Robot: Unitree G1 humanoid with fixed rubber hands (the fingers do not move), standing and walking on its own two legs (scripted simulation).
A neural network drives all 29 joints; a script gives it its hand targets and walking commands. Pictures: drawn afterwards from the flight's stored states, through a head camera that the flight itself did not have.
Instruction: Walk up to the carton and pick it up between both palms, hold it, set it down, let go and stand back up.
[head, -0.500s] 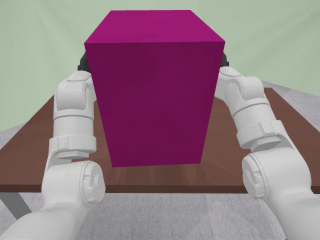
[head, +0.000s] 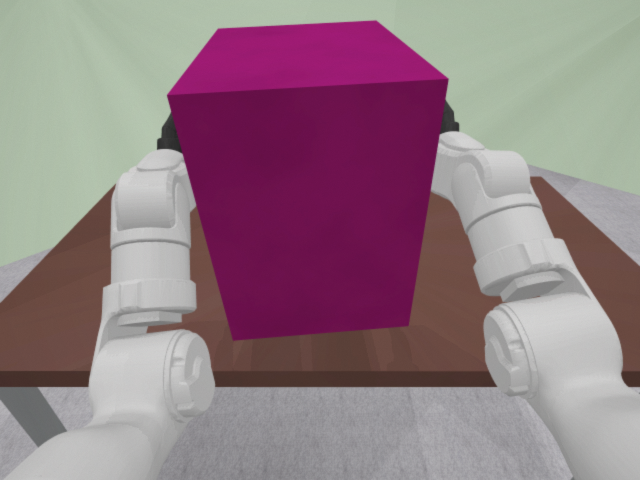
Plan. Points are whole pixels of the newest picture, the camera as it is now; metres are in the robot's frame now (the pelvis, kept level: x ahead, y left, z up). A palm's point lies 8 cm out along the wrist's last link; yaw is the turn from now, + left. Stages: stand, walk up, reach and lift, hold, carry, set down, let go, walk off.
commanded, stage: hold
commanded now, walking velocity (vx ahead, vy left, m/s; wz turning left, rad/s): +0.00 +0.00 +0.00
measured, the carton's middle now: (309, 170) +0.41 +0.00 +0.27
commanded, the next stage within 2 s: none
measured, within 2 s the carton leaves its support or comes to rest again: neither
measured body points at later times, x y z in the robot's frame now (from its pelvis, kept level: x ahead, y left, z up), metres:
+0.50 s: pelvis +0.00 +0.00 +0.00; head -0.09 +0.01 +0.44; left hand +0.39 +0.16 +0.29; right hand +0.38 -0.15 +0.31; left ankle +0.00 +0.13 -0.75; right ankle +0.03 -0.11 -0.75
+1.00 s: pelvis +0.00 +0.00 +0.00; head -0.09 +0.01 +0.44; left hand +0.39 +0.16 +0.29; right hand +0.39 -0.15 +0.30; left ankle +0.00 +0.13 -0.75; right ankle +0.03 -0.11 -0.75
